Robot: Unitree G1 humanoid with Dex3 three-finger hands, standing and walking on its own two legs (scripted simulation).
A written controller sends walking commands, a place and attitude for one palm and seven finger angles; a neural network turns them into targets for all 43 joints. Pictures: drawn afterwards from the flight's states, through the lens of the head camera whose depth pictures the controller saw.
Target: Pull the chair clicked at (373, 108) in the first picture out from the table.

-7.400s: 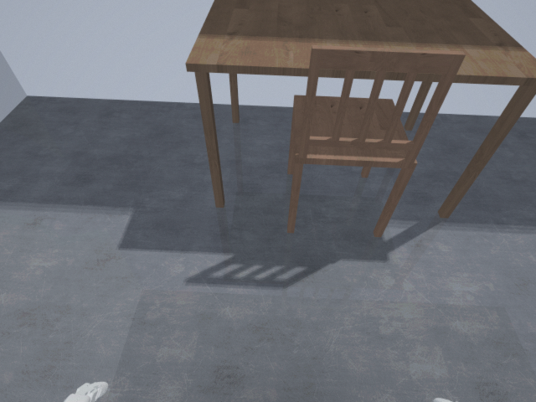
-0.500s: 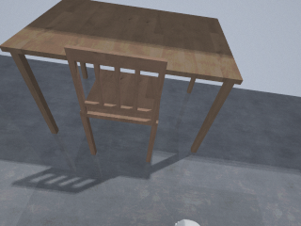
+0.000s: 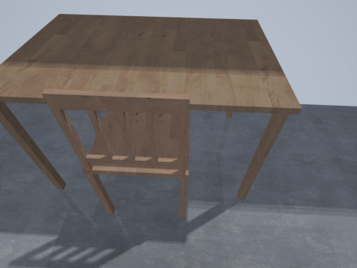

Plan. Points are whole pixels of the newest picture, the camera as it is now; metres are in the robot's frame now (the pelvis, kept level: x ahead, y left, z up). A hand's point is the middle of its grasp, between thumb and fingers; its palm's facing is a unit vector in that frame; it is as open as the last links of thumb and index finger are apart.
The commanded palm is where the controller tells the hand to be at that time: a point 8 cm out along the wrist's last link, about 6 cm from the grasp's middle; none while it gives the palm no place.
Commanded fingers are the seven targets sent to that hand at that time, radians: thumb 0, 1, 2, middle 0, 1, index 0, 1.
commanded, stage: come to a stop and stand still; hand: left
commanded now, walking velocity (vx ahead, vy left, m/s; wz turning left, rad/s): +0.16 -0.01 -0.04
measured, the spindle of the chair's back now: (126, 136) +0.53 +0.21 -0.08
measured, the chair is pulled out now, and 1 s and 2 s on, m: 0.00 0.00 0.00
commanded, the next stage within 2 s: look again from close up in 1.38 s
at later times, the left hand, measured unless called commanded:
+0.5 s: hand out of the picture +0.12 +0.21 -0.17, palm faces +0.01 -0.98 -0.22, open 7.4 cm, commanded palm none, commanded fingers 0.00 0.90 0.90 -0.20 -0.30 -0.20 -0.30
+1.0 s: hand out of the picture +0.09 +0.14 -0.15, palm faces -0.01 -0.97 -0.23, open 7.3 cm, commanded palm none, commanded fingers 0.00 0.90 0.90 -0.20 -0.30 -0.20 -0.30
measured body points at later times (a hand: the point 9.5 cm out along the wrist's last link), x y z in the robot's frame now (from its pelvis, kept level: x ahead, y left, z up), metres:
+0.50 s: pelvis +0.09 +0.03 +0.01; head +0.14 +0.04 +0.46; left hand +0.12 +0.27 -0.15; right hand +0.16 -0.20 -0.14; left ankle +0.14 +0.16 -0.72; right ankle +0.03 -0.08 -0.65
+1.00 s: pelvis +0.03 -0.04 +0.01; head +0.05 -0.06 +0.46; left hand +0.09 +0.19 -0.14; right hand +0.03 -0.27 -0.16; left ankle +0.00 +0.09 -0.73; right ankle +0.04 -0.13 -0.72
